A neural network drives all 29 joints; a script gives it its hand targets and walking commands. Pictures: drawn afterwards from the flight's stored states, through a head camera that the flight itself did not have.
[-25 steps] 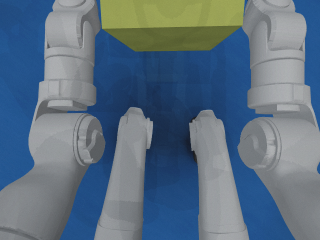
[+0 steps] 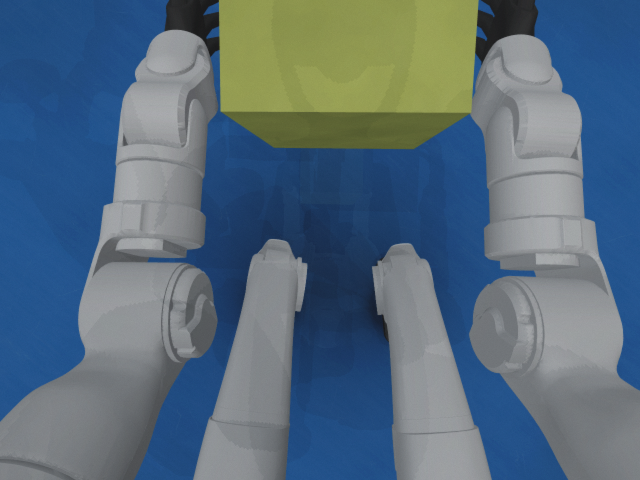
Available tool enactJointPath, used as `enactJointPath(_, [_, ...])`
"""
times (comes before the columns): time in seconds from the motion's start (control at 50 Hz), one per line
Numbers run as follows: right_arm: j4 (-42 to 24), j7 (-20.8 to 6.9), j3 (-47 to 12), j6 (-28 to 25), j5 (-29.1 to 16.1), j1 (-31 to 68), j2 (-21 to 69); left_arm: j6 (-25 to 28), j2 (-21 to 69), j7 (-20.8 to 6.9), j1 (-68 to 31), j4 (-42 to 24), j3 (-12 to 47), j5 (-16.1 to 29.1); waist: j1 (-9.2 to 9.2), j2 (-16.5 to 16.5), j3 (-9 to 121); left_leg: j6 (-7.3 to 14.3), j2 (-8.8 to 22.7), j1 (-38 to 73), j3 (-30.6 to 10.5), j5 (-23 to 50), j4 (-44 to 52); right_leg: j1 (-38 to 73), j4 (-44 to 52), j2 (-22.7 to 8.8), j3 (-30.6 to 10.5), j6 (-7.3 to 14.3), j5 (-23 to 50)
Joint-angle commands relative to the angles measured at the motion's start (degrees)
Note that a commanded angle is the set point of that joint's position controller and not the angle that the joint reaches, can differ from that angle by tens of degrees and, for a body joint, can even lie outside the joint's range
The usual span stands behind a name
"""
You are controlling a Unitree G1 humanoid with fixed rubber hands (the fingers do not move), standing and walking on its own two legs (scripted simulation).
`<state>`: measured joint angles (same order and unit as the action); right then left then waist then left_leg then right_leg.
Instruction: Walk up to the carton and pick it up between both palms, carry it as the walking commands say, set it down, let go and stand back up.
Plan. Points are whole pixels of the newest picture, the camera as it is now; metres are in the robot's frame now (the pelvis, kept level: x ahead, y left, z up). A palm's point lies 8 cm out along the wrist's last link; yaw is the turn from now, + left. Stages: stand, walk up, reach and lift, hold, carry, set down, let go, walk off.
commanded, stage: reach and lift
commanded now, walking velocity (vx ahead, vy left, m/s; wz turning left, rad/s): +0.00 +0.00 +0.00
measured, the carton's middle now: (345, 35) +0.56 +0.01 -0.12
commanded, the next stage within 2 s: none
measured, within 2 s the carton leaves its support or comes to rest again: neither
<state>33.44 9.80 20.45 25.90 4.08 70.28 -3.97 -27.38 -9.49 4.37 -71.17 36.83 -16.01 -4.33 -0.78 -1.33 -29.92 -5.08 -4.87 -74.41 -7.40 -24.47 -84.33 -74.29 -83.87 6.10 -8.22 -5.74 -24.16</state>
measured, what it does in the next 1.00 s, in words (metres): rises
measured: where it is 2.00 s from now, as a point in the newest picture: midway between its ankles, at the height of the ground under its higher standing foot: (332, 317)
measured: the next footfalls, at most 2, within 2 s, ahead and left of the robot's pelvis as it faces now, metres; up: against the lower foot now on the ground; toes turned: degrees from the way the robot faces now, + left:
none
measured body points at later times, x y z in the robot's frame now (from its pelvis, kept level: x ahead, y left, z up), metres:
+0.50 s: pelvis +0.01 +0.00 +0.06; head +0.27 +0.02 +0.42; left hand +0.50 +0.17 -0.01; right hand +0.51 -0.13 +0.01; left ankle +0.15 +0.14 -0.56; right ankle +0.15 -0.15 -0.56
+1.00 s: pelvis +0.09 +0.00 +0.13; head +0.17 +0.01 +0.58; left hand +0.48 +0.16 +0.12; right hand +0.49 -0.14 +0.14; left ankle +0.14 +0.14 -0.56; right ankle +0.15 -0.15 -0.56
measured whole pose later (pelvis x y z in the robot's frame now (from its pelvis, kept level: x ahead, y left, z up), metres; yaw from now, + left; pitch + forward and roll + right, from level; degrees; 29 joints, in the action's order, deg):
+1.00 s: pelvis +0.09 +0.00 +0.13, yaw +1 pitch +14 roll +0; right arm 38.5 2.9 28.0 24.7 18.8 39.8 8.3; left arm -24.9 5.1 -0.8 -38.8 41.0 -25.9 -18.3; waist 0.4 -0.9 5.1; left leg -2.9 -3.6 -45.2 -8.7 -18.2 -49.2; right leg -45.0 -49.1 2.9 -8.6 -3.5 -18.4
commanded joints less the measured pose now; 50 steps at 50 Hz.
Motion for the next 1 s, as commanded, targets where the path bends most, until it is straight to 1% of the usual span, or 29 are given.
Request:
enactJointPath(0.0, [-3.84, -21.03, -37.8, -1.49, -12.0, 44.99, 68.64, 4.14, 69.61, -17.67, -42.06, -9.24, 27.67, 10.57, -3.77, -1.98, 131.43, 4.38, -4.04, 27.94, 11.63, 7.68, 11.45, 33.05, 12.25, 2.88, 10.77, 2.48, 5.48])
enactJointPath(0.04, [-1.29, -21.13, -35.34, -2.0, -9.74, 42.41, 68.9, 4.61, 69.67, -18.16, -41.26, -6.76, 28.0, 9.88, -1.06, -0.57, 126.81, 3.9, -3.95, 29.03, 11.66, 7.11, 13.15, 30.36, 12.55, 3.57, 11.33, 2.57, 6.86])
enactJointPath(0.06, [-5.06, -21.59, -36.82, -2.11, -10.92, 42.5, 69.72, 4.68, 71.11, -18.37, -41.44, -11.22, 29.29, 10.56, -3.06, 0.14, 133.73, 3.53, -4.17, 32.38, 11.14, 10.59, 14.16, 35.29, 13.67, 3.61, 11.06, 3.02, 9.44])
enactJointPath(0.12, [-4.32, -21.3, -34.73, -3.47, -8.23, 39.72, 66.34, 5.76, 72.3, -18.19, -42.81, -12.12, 33.23, 12.36, 3.33, 2.62, 130.54, 2.14, -3.47, 33.7, 10.53, 11.03, 14.03, 31.18, 14.03, 4.05, 11.72, 3.34, 10.75])
enactJointPath(0.16, [-10.11, -20.94, -38.97, -3.59, -11.48, 41.57, 68.68, 5.66, 71.4, -17.9, -44.33, -16.7, 34.36, 12.19, -1.79, 4.78, 138.41, 2.3, -4.27, 39.83, 11.4, 15.25, 15.0, 37.17, 15.48, 3.8, 10.57, 2.8, 14.0])
enactJointPath(0.18, [-6.83, -21.14, -38.68, -2.85, -10.15, 38.46, 68.99, 5.86, 71.57, -17.42, -46.66, -19.71, 36.9, 13.82, 2.26, 3.63, 140.38, 2.41, -3.68, 41.09, 10.48, 14.8, 15.37, 37.47, 15.49, 3.79, 11.47, 3.22, 13.75])
enactJointPath(0.24, [-3.22, -21.1, -38.84, -1.98, -9.55, 37.53, 70.17, 5.49, 69.65, -17.64, -39.98, -12.63, 32.96, 11.79, -2.76, 0.66, 129.3, 3.45, -3.69, 36.91, 10.73, 9.92, 19.1, 39.65, 19.02, 2.99, 9.41, 2.68, 8.89])
enactJointPath(0.26, [-6.43, -21.7, -39.04, -2.92, -10.67, 41.04, 68.59, 4.57, 72.76, -17.76, -33.08, -4.54, 30.23, 10.21, -2.22, 0.28, 127.2, 3.44, -3.78, 35.51, 10.2, 7.89, 18.81, 35.9, 18.03, 3.01, 10.57, 2.77, 6.33])
enactJointPath(0.28, [-8.03, -21.89, -40.43, -3.02, -10.92, 39.26, 70.62, 5.18, 74.45, -17.86, -38.98, -15.19, 34.67, 12.43, -0.25, 1.21, 135.91, 3.01, -3.67, 44.63, 9.01, 13.38, 19.77, 40.95, 18.55, 3.84, 11.45, 2.73, 11.19])
enactJointPath(0.3, [-5.57, -21.77, -40.99, -2.75, -11.35, 38.7, 70.88, 5.23, 72.23, -18.14, -37.84, -12.91, 33.17, 11.01, -3.16, 2.42, 131.53, 2.89, -3.97, 40.25, 10.16, 12.0, 19.14, 40.63, 19.11, 2.93, 9.93, 2.86, 10.07])
enactJointPath(0.32, [-8.27, -22.16, -40.12, -3.18, -11.13, 41.63, 67.25, 4.51, 73.95, -18.07, -37.48, -10.88, 33.89, 11.8, -0.94, 2.05, 132.77, 2.99, -3.36, 43.55, 8.81, 11.3, 20.85, 38.33, 18.95, 4.11, 11.06, 3.13, 8.86])
enactJointPath(0.4, [-4.76, -22.32, -37.8, -2.92, -9.31, 33.84, 70.58, 5.95, 72.18, -17.96, -42.1, -18.86, 35.0, 12.51, 0.38, 3.22, 131.03, 2.68, -3.23, 46.3, 9.33, 11.96, 23.24, 39.83, 22.56, 3.8, 10.55, 3.63, 9.74])
enactJointPath(0.42, [-3.27, -22.33, -36.45, -3.52, -7.48, 32.98, 69.17, 5.22, 71.88, -18.39, -34.3, -7.33, 32.57, 8.64, 0.91, 2.93, 125.25, 2.77, -2.62, 41.43, 10.11, 8.04, 22.21, 36.76, 23.09, 3.29, 10.27, 3.41, 6.62])
enactJointPath(0.44, [-4.15, -22.65, -37.27, -3.38, -8.56, 33.77, 69.79, 5.59, 74.79, -18.27, -38.49, -11.91, 34.82, 11.95, 2.24, 2.97, 129.87, 2.04, -2.6, 44.65, 9.21, 10.31, 23.67, 40.75, 23.52, 3.36, 10.65, 3.69, 9.21])
enactJointPath(0.46, [-9.45, -22.1, -39.85, -3.74, -9.93, 36.21, 69.41, 5.7, 75.08, -18.1, -37.87, -13.26, 35.5, 13.4, 0.49, 3.48, 131.73, 2.5, -3.35, 47.82, 8.8, 11.42, 24.36, 43.99, 23.97, 3.21, 9.98, 3.1, 10.67])
enactJointPath(0.48, [-11.58, -22.13, -40.46, -4.16, -10.64, 36.29, 69.15, 6.0, 76.42, -17.8, -37.24, -16.33, 37.88, 13.39, 1.94, 3.53, 135.13, 2.72, -2.8, 52.25, 7.66, 16.13, 24.01, 42.2, 22.93, 3.89, 10.68, 3.27, 14.52])
enactJointPath(0.52, [-5.74, -22.22, -38.69, -3.96, -8.23, 33.63, 68.39, 5.62, 75.35, -17.95, -37.78, -13.39, 34.86, 11.73, 2.37, 4.23, 125.74, 3.1, -2.56, 47.02, 7.73, 10.84, 25.48, 41.08, 25.46, 2.41, 9.14, 3.4, 9.74])
enactJointPath(0.58, [-5.85, -22.54, -38.82, -3.31, -8.74, 32.48, 72.62, 6.04, 73.98, -18.41, -31.73, -11.72, 31.61, 10.88, -0.7, 0.05, 123.7, 3.84, -3.33, 48.47, 8.29, 10.88, 28.44, 46.19, 28.23, 2.74, 9.65, 2.62, 8.85])
enactJointPath(0.6, [-5.88, -22.81, -37.55, -3.97, -7.33, 30.04, 69.78, 5.53, 76.16, -18.54, -28.24, -5.54, 30.77, 8.5, 0.04, 4.28, 120.32, 3.23, -2.78, 47.14, 8.48, 12.53, 27.95, 43.63, 27.98, 2.42, 9.45, 3.3, 11.53])
enactJointPath(0.62, [-9.2, -23.2, -40.71, -3.75, -9.33, 31.04, 72.01, 6.37, 74.61, -18.58, -32.37, -13.75, 33.23, 10.56, -1.81, 1.38, 125.29, 3.42, -2.8, 51.44, 7.61, 15.28, 28.91, 46.33, 27.68, 3.26, 9.92, 2.54, 13.28])
enactJointPath(0.64, [-4.52, -23.3, -36.94, -3.86, -7.31, 30.49, 71.31, 5.89, 74.38, -18.41, -27.8, -7.81, 31.64, 7.07, -0.82, 4.71, 115.07, 3.48, -2.64, 48.54, 8.48, 13.69, 29.12, 38.86, 28.19, 2.65, 9.85, 3.04, 11.7])
enactJointPath(0.66, [-6.96, -23.46, -39.11, -3.92, -8.16, 28.0, 73.2, 6.38, 74.88, -17.92, -30.25, -13.52, 31.43, 9.14, -2.54, 1.91, 119.35, 3.54, -2.71, 51.12, 8.18, 13.91, 30.25, 45.84, 29.59, 2.6, 9.06, 3.08, 10.79])
enactJointPath(0.72, [-4.61, -22.81, -37.2, -4.36, -6.01, 26.25, 73.27, 6.39, 78.25, -19.06, -27.94, -9.79, 31.95, 9.02, 1.79, 1.38, 111.95, 3.55, -2.54, 48.11, 7.91, 12.68, 32.7, 47.91, 32.44, 2.5, 9.17, 3.41, 12.89])
enactJointPath(0.76, [6.09, -23.1, -30.37, -3.62, -1.88, 17.82, 72.33, 5.86, 74.86, -19.42, -20.4, 1.3, 24.51, 2.83, -0.42, 4.36, 91.76, 4.23, -1.97, 41.44, 8.03, 9.15, 34.22, 38.83, 33.87, 1.16, 8.19, 3.58, 7.63])
enactJointPath(0.82, [4.58, -23.94, -27.5, -3.68, -1.24, 15.17, 72.24, 6.05, 78.81, -19.22, -20.36, -3.63, 24.79, 3.66, 2.77, 5.01, 87.77, 3.58, -2.04, 47.08, 6.15, 10.5, 36.77, 40.2, 36.57, 1.22, 9.25, 4.5, 7.98])
enactJointPath(0.86, [8.48, -24.53, -24.26, -2.94, 1.57, 11.32, 75.74, 5.97, 78.37, -19.57, -12.1, 2.43, 19.08, -0.41, 2.86, 0.85, 74.96, 5.06, -2.11, 43.21, 6.92, 7.05, 39.71, 40.32, 39.61, 1.06, 9.15, 4.19, 5.0])
enactJointPath(0.88, [9.24, -24.21, -20.99, -2.85, 3.67, 8.78, 75.42, 5.26, 76.34, -19.38, -6.02, 5.83, 15.41, -4.29, -0.34, 1.78, 66.07, 5.45, -1.79, 42.36, 6.8, 6.28, 40.76, 36.65, 40.13, 0.42, 8.64, 4.24, 3.39])
enactJointPath(0.9, [2.41, -24.59, -23.86, -3.97, 2.45, 10.12, 73.98, 4.97, 78.96, -19.51, -3.33, 6.53, 14.96, -4.71, -0.47, 2.21, 69.91, 5.44, -2.79, 43.21, 6.68, 9.4, 41.45, 42.58, 42.02, 0.14, 7.65, 4.62, 7.15])
enactJointPath(0.98, [13.78, -25.23, -16.87, -1.79, 6.66, 0.08, 72.51, 5.06, 73.2, -19.68, -7.34, 2.27, 12.82, -5.63, 1.76, -0.03, 59.29, 4.4, -1.63, 43.16, 7.0, 7.14, 46.18, 41.75, 45.56, 0.43, 8.72, 4.78, 6.23])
